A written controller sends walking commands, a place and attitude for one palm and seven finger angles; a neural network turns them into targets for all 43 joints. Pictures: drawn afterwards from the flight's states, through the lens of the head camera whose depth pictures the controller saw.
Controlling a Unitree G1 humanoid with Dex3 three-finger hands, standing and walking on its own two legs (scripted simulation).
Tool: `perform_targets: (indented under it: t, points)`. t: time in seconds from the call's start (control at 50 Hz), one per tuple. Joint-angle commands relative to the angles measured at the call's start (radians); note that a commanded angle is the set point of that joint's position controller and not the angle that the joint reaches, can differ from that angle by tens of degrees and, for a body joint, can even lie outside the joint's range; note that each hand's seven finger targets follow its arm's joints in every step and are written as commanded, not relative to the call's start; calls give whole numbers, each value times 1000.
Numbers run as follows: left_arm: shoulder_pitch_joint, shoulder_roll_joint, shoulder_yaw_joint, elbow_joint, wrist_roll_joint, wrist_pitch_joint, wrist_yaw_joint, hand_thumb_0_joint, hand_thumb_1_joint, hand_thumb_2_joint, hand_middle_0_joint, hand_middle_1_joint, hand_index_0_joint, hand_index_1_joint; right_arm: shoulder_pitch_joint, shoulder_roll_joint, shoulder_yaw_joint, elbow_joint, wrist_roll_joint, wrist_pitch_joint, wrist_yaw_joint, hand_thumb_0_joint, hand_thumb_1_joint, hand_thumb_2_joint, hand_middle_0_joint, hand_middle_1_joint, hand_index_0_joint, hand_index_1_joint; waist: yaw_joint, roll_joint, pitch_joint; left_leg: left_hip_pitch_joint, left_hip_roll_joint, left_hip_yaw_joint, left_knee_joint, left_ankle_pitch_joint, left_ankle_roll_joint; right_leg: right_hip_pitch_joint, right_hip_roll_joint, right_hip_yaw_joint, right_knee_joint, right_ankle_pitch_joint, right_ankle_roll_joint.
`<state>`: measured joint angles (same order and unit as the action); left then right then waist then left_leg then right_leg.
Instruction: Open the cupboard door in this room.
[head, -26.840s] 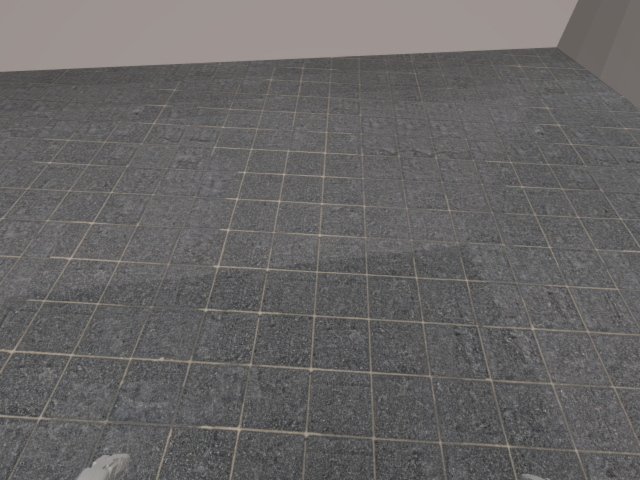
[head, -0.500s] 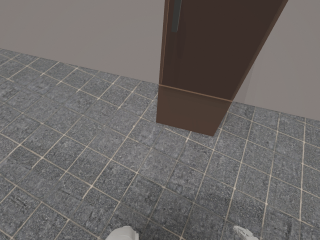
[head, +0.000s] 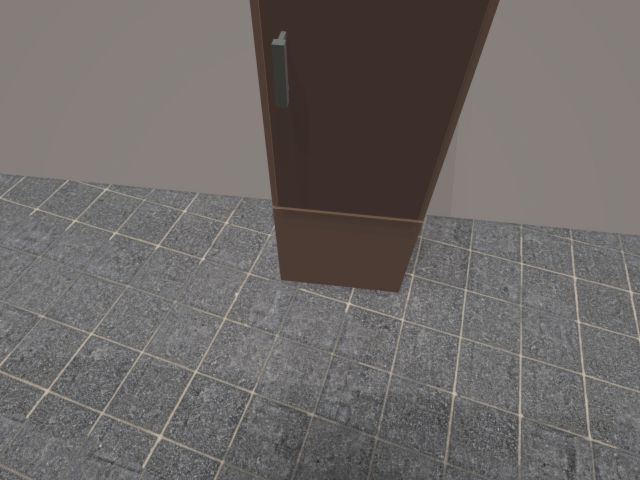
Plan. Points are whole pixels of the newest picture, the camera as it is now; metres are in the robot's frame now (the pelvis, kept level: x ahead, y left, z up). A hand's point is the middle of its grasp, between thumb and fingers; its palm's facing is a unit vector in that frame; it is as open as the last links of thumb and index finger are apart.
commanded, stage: take the last steps up to it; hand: left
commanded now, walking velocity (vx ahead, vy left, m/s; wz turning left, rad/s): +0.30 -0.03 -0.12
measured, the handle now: (282, 69) +0.81 +0.13 +0.08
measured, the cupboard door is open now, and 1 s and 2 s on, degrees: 0 0 0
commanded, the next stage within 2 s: come to a stop and stand still in 0.64 s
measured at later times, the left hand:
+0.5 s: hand (253, 405) +0.25 +0.13 -0.18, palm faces -0.12 -0.97 -0.19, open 7.4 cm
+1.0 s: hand (256, 406) +0.25 +0.12 -0.19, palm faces +0.01 -0.99 -0.14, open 7.4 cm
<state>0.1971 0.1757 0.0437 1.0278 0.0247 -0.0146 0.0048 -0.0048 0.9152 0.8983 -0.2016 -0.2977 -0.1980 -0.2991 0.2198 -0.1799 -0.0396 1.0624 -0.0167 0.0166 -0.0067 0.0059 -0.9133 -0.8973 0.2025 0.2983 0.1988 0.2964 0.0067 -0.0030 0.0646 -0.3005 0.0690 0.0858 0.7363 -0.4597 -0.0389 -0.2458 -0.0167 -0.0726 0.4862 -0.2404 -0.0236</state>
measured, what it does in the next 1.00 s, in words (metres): walks ahead: left foot, then right foot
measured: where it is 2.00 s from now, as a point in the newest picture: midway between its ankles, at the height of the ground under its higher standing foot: outside the picture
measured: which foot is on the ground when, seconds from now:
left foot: up 0.00-0.04, down 0.06-0.48, up 0.50-0.84, down 0.86-1.00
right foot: down 0.00-0.06, up 0.08-0.44, down 0.46-0.96, up 0.98-1.00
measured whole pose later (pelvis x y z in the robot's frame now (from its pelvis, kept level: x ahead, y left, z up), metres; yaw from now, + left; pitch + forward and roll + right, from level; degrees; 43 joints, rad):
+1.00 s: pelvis +0.25 -0.04 +0.00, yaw -4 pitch -1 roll +0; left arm 0.27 0.16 0.02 1.11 0.01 0.01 0.03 0.00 0.91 0.90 -0.20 -0.30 -0.20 -0.30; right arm 0.11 -0.12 -0.01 1.04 -0.01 -0.01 -0.03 0.00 -0.91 -0.90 0.20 0.30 0.20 0.30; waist 0.05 -0.06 0.07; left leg -0.27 0.04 0.12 0.50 -0.22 0.02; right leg -0.17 -0.06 -0.14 0.55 -0.35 0.01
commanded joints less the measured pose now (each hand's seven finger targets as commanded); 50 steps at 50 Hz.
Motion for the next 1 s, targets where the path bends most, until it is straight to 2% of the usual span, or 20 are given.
perform_targets:
  t: [0.0, 0.02, 0.04, 0.06, 0.12, 0.18, 0.34, 0.38, 0.4, 0.42, 0.44, 0.46, 0.48, 0.54, 0.62, 0.76, 0.82, 0.86, 0.92, 0.98]
  points:
    - [42, 168, 40, -10, -17, -6, 2, 0, 900, 900, -200, -300, -200, -300, 117, -44, -6, -15, -1, -53, -6, 0, -900, -900, 200, 300, 200, 300, -21, -72, -106, 179, -22, 48, -322, 166, 1, 11, -158, 201, -114, -69, -95]
    - [29, 131, 31, -20, -23, -4, -3, 0, 900, 900, -200, -300, -200, -300, 178, -84, -14, 6, -3, -61, -11, 0, -900, -900, 200, 300, 200, 300, -47, 54, -104, 305, 52, -56, -397, 135, 23, -130, -101, 155, -15, -145, -51]
    - [23, 70, 20, -39, -23, -4, -14, 0, 900, 900, -200, -300, -200, -300, 229, -166, -37, 7, -12, -61, -14, 0, -900, -900, 200, 300, 200, 300, -70, 284, -76, 361, 255, -336, -503, -11, 97, -309, 1, 39, 198, -222, 0]
    - [-46, 64, 19, -71, -13, -3, -14, 0, 900, 900, -200, -300, -200, -300, 258, -212, -49, 3, -18, -50, -18, 0, -900, -900, 200, 300, 200, 300, -101, 318, 30, 280, 381, -464, -610, -123, 180, -401, 5, 12, 360, -304, 10]
    - [-62, 80, 33, -50, 5, 1, -26, 0, 900, 900, -200, -300, -200, -300, 191, -130, -28, -5, -15, -61, -17, 0, -900, -900, 200, 300, 200, 300, -55, 173, 141, 165, 314, -327, -627, -33, 182, -427, -70, 82, 550, -149, 9]
    - [-33, 54, 24, -27, 1, -6, -36, 0, 900, 900, -200, -300, -200, -300, 227, -107, -23, 13, -12, -83, -21, 0, -900, -900, 200, 300, 200, 300, -41, 113, 76, 278, 255, -169, -574, 293, 169, -436, -80, 47, 546, -57, 32]
    - [-122, 20, 5, -57, -7, -13, -39, 0, 900, 900, -200, -300, -200, -300, 280, -103, -31, 59, -16, -81, -19, 0, -900, -900, 200, 300, 200, 300, -63, 170, 63, 283, 216, -5, -481, 599, 154, -284, -58, -64, 203, -19, 25]
    - [-61, 30, 11, -41, -7, -21, -37, 0, 900, 900, -200, -300, -200, -300, 254, -111, -34, 59, -12, -78, -20, 0, -900, -900, 200, 300, 200, 300, -26, 162, 34, 244, 216, 9, -411, 680, 142, -148, -34, -81, 121, 11, 4]
    - [40, 49, 16, -8, -5, -28, -34, 0, 900, 900, -200, -300, -200, -300, 232, -117, -36, 59, -6, -77, -19, 0, -900, -900, 200, 300, 200, 300, 23, 138, -18, 241, 191, 40, -308, 738, 120, -25, -9, -101, 55, 62, -3]
    - [182, 92, 28, 40, -2, -40, -28, 0, 900, 900, -200, -300, -200, -300, 218, -112, -37, 57, 2, -80, -15, 0, -900, -900, 200, 300, 200, 300, 86, 84, -105, 182, 151, 65, -148, 707, 88, 172, -15, -78, -7, 132, -13]
    - [300, 192, 50, 74, 5, -54, -13, 0, 900, 900, -200, -300, -200, -300, 238, -68, -29, 44, 11, -80, -2, 0, -900, -900, 200, 300, 200, 300, 129, -116, -206, -37, 81, 106, 108, 432, 48, 414, -205, 133, -32, 196, -68]
    - [374, 282, 69, 96, -7, -53, -1, 0, 900, 900, -200, -300, -200, -300, 240, -17, -16, 9, 20, -75, -4, 0, -900, -900, 200, 300, 200, 300, 126, -294, -276, -188, -43, 60, 396, -137, 24, 483, -434, 451, -122, 361, -164]
    - [315, 260, 63, 85, -19, -48, 6, 0, 900, 900, -200, -300, -200, -300, 190, -35, -20, -3, 20, -62, -9, 0, -900, -900, 200, 300, 200, 300, 113, -193, -209, -226, -11, -55, 512, -149, 41, 391, -434, 432, -163, 330, -199]
    - [90, 145, 36, 28, -17, -47, 13, 0, 900, 900, -200, -300, -200, -300, 141, -12, -29, 11, 6, -48, 0, 0, -900, -900, 200, 300, 200, 300, 27, -68, -30, -227, 75, -92, 534, 66, 43, 85, -352, 274, -236, 68, -149]
    - [44, 77, 14, 11, -2, -57, 18, 0, 900, 900, -200, -300, -200, -300, 182, 18, -20, 26, -6, -19, 4, 0, -900, -900, 200, 300, 200, 300, -34, -103, -17, -121, 70, -42, 327, 130, 10, -58, -276, 92, -278, 161, -119]
    - [74, 109, 8, 35, -3, -53, 15, 0, 900, 900, -200, -300, -200, -300, 39, 8, 1, -24, 4, -39, 6, 0, -900, -900, 200, 300, 200, 300, 3, -85, -34, -61, 30, -15, -63, 175, -8, 56, -266, 74, -223, 345, -138]
    - [69, 105, -4, 48, -14, -37, 25, 0, 900, 900, -200, -300, -200, -300, 76, -24, 7, -1, 6, -50, -3, 0, -900, -900, 200, 300, 200, 300, -22, -17, -82, 158, 23, -26, -308, 479, -2, 28, -180, 9, -90, 362, -56]
    - [136, 60, -13, 47, -18, -18, 35, 0, 900, 900, -200, -300, -200, -300, 77, -107, -3, -7, 8, -54, -16, 0, -900, -900, 200, 300, 200, 300, -2, 152, -111, 224, 178, -144, -301, 897, 74, 3, -106, -21, -31, 126, 20]
    - [153, 65, -14, 57, -15, 13, 38, 0, 900, 900, -200, -300, -200, -300, 1, -113, -8, -23, 13, -29, -34, 0, -900, -900, 200, 300, 200, 300, 7, 226, -33, 138, 210, -184, -377, 858, 139, 20, -78, -30, 34, -38, 44]
    - [143, 86, -3, 36, -14, 28, 32, 0, 900, 900, -200, -300, -200, -300, 28, -142, -27, -24, 6, -22, -48, 0, -900, -900, 200, 300, 200, 300, -17, 214, -75, 238, 278, -226, -384, 1061, 206, -94, -57, 17, 260, -257, 42]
